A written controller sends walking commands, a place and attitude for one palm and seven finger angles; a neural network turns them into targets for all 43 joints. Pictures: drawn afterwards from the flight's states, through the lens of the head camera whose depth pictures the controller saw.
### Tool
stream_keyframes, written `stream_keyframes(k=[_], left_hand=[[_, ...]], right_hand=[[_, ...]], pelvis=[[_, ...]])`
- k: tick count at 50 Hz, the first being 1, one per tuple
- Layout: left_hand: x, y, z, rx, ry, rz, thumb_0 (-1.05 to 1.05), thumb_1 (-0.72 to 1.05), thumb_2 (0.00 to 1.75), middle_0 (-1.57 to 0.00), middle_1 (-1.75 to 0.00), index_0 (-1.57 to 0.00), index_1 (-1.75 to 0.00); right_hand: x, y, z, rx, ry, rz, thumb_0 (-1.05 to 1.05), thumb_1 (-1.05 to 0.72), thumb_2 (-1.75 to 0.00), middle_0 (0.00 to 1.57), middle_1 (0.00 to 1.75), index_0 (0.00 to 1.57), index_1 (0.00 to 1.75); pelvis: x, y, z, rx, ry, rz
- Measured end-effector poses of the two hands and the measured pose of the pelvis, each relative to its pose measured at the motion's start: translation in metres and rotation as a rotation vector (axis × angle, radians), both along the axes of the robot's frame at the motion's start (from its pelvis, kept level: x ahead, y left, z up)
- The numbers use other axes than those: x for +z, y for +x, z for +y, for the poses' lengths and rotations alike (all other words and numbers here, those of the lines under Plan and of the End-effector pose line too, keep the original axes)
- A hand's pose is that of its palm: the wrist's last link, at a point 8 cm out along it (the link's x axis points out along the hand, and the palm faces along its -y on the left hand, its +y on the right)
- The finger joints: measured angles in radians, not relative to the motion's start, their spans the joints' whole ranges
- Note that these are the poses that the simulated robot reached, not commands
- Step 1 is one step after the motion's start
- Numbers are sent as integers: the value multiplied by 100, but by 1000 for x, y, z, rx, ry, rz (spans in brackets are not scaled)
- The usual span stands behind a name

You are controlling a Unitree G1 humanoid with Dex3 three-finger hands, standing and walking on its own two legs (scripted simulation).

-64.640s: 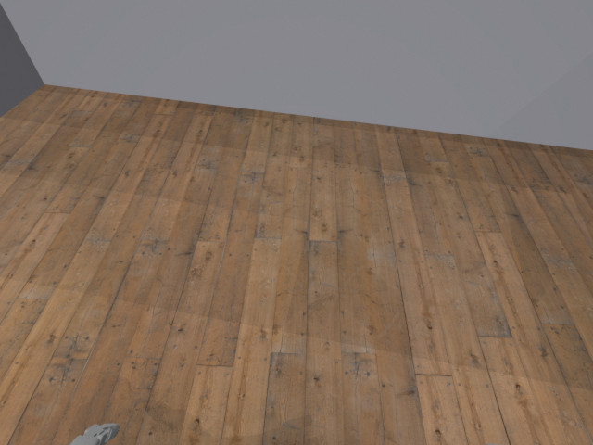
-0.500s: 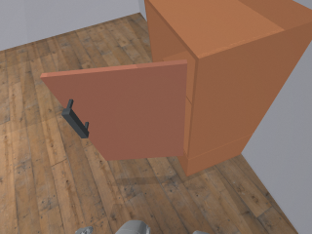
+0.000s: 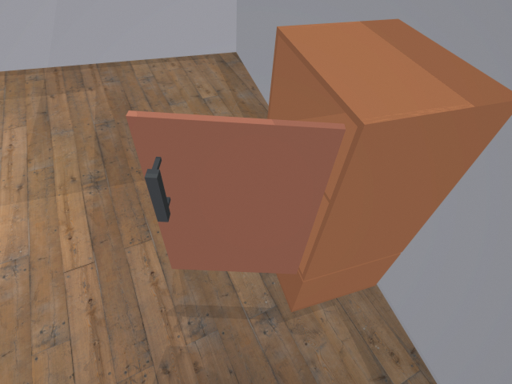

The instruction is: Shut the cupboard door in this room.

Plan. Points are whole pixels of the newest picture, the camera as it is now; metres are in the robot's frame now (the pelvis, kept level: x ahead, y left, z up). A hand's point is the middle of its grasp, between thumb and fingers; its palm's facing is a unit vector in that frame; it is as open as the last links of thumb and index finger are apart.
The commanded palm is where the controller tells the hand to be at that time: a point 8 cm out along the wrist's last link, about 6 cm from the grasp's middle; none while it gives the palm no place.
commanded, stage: come to a stop and stand still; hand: left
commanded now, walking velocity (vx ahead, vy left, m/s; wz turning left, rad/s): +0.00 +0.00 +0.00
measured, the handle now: (160, 189) +0.49 +0.25 -0.04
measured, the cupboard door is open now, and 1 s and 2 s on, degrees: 71 71 71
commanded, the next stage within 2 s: look again from close up in 0.18 s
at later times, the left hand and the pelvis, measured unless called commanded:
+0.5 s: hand out of the picture +0.01 +0.18 -0.18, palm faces -0.02 -0.98 -0.22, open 7.3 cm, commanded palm none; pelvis +0.00 +0.01 -0.01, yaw -2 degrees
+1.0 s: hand out of the picture +0.00 +0.16 -0.18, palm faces -0.03 -0.98 -0.20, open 7.4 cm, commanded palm none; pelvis -0.01 -0.01 -0.01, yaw -2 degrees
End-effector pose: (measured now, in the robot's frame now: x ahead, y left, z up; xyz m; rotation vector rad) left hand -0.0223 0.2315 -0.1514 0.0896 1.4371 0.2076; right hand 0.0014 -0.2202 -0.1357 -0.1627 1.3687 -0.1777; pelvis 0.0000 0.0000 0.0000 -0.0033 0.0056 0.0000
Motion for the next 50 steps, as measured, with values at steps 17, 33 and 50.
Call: stream_keyframes(k=[17,33,50], left_hand=[[2,13,-20,-85,3,6,2,93,90,-21,-30,-20,-30],[11,39,-2,-146,49,-121,1,91,90,-20,-30,-20,-30],[5,16,-18,-133,16,-44,1,91,90,-20,-30,-20,-30]], right_hand=[[-18,-27,22,-62,76,71,2,-93,-90,20,30,20,30],[-22,-14,5,-24,62,-56,1,-92,-90,19,30,20,30],[-21,-42,-2,-28,67,54,1,-91,-90,19,30,20,30]], pelvis=[[-5,2,3,-29,-5,-1],[-6,-10,4,-46,10,-42],[-6,-12,-7,-42,14,-33]])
